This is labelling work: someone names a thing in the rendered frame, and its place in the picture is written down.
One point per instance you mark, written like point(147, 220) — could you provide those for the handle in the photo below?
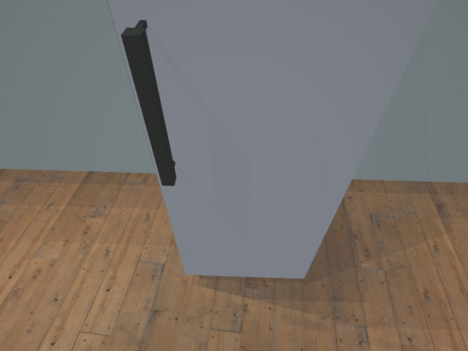
point(139, 57)

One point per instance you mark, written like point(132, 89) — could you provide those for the fridge door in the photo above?
point(269, 107)

